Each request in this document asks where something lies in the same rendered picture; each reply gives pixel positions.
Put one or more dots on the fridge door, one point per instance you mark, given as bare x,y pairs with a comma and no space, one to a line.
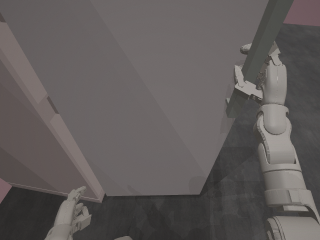
141,85

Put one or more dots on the robot left hand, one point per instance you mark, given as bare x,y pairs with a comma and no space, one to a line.
69,209

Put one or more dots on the robot right forearm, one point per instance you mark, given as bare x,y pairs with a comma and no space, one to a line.
284,183

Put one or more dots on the robot left forearm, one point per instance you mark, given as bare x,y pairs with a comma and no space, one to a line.
60,232

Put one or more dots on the handle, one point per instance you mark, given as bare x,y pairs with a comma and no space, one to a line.
268,29

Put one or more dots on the robot right hand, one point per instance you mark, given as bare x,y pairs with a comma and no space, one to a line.
273,79

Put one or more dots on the robot right upper arm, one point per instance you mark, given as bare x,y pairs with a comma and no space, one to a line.
292,228

